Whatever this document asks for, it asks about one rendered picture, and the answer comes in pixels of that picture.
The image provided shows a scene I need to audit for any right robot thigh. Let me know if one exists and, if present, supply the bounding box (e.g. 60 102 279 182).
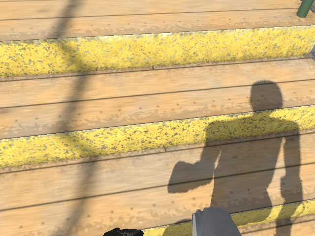
192 206 242 236

